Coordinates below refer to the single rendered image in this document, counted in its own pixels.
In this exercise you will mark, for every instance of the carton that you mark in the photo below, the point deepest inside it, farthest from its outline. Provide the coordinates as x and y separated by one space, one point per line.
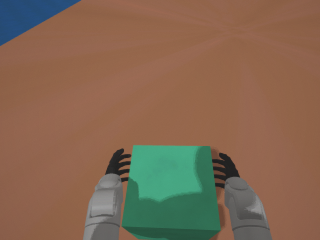
171 193

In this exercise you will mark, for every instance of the robot left hand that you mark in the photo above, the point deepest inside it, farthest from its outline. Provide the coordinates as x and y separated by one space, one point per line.
114 165

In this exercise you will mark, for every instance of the robot right hand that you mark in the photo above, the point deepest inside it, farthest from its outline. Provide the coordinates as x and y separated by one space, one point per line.
229 170

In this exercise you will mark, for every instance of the robot right forearm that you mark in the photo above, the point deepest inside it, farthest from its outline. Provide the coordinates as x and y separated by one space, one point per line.
246 210

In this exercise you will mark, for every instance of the robot left forearm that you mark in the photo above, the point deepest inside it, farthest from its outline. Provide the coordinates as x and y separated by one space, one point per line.
103 216

